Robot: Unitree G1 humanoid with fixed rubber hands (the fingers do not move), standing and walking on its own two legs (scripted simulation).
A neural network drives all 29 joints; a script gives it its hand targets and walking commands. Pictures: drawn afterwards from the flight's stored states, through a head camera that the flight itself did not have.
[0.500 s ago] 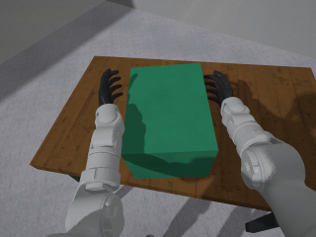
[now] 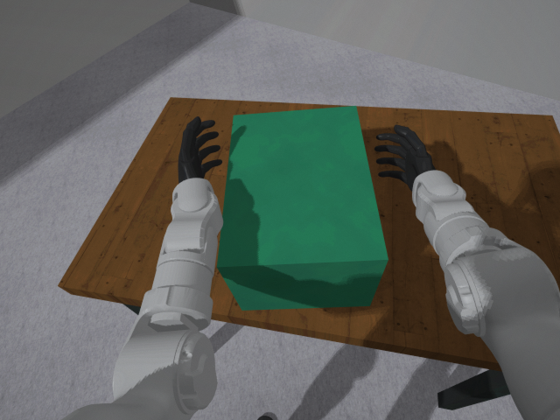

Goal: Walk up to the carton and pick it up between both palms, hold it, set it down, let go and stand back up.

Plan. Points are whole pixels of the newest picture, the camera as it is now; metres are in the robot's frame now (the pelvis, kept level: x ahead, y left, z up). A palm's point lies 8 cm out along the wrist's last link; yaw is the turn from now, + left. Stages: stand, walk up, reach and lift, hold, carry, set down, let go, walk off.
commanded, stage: set down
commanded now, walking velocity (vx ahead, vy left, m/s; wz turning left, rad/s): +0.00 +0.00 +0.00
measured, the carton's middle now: (299, 207) +0.41 +0.06 +0.02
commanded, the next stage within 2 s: none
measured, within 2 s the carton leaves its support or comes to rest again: rests again in 1.74 s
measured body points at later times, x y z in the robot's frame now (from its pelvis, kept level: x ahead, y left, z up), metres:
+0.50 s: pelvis -0.03 +0.00 +0.00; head +0.00 -0.02 +0.45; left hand +0.34 +0.19 +0.13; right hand +0.40 -0.18 +0.04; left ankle +0.01 +0.15 -0.75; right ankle -0.04 -0.09 -0.75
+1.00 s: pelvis -0.06 -0.01 +0.00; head -0.05 +0.00 +0.45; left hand +0.27 +0.18 +0.10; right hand +0.32 -0.23 +0.04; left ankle +0.01 +0.15 -0.75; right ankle -0.04 -0.09 -0.75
